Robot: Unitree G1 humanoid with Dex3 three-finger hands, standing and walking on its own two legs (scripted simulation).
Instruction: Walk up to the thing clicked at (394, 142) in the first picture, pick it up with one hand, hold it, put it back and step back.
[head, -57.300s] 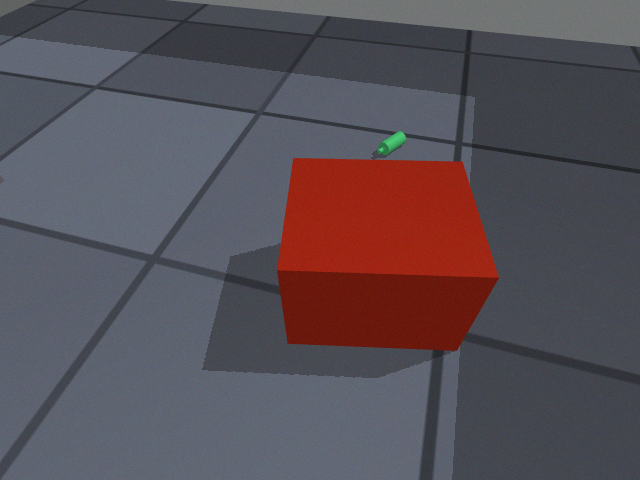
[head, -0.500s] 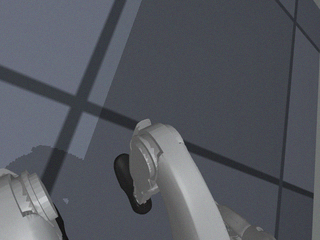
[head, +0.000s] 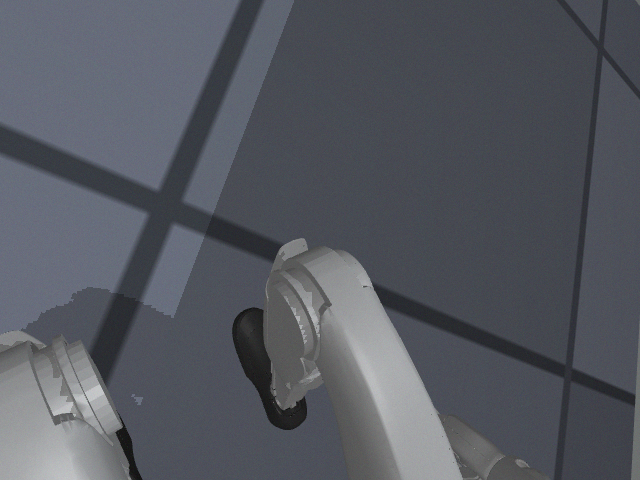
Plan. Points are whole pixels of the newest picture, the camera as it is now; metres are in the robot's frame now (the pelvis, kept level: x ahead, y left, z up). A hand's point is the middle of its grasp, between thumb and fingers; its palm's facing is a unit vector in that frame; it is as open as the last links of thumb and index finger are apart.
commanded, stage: withdraw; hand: left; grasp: from above
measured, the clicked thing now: out of the picture +0.45 +0.40 -0.28
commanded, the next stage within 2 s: home in 0.76 s
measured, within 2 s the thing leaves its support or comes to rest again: neither
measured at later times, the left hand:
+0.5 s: hand out of the picture +0.41 +0.38 -0.09, palm faces -0.43 -0.15 -0.89, open 14.0 cm
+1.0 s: hand out of the picture +0.40 +0.37 -0.12, palm faces -0.42 -0.15 -0.90, open 13.2 cm
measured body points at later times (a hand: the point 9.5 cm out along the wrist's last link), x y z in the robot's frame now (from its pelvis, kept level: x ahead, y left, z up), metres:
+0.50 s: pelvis -0.01 -0.01 +0.04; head +0.20 +0.10 +0.42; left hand +0.43 +0.38 -0.04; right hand +0.14 -0.26 -0.06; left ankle +0.06 +0.13 -0.28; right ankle +0.12 -0.11 -0.28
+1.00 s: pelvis -0.01 -0.01 +0.03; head +0.22 +0.10 +0.40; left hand +0.42 +0.38 -0.07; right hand +0.06 -0.26 -0.08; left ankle +0.06 +0.13 -0.28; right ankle +0.12 -0.11 -0.28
